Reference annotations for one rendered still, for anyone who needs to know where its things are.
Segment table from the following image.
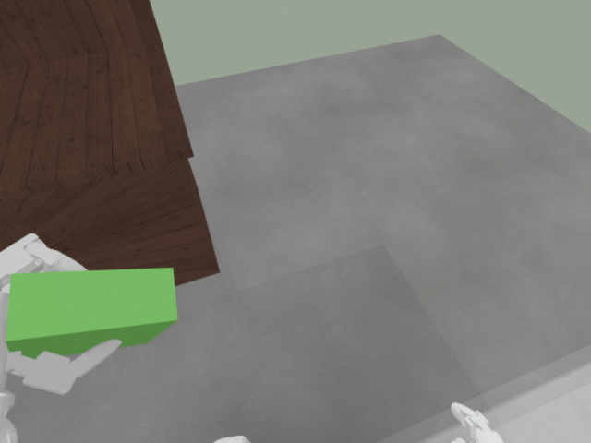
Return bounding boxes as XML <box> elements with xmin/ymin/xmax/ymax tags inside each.
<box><xmin>0</xmin><ymin>0</ymin><xmax>220</xmax><ymax>286</ymax></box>

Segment sponge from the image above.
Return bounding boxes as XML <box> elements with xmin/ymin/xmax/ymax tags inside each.
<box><xmin>6</xmin><ymin>268</ymin><xmax>178</xmax><ymax>359</ymax></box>

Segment robot right hand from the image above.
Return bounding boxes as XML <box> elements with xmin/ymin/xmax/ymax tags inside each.
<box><xmin>451</xmin><ymin>402</ymin><xmax>504</xmax><ymax>443</ymax></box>

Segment robot left hand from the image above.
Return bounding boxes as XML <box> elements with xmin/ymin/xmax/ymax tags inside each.
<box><xmin>0</xmin><ymin>233</ymin><xmax>122</xmax><ymax>395</ymax></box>

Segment robot left forearm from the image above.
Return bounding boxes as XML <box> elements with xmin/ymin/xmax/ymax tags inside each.
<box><xmin>0</xmin><ymin>389</ymin><xmax>18</xmax><ymax>443</ymax></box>

